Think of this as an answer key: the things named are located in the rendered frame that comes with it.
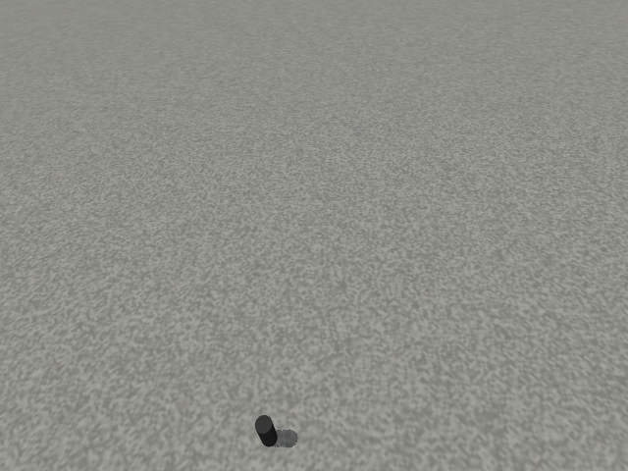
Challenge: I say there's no can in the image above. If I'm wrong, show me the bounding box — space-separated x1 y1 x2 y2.
255 415 278 446

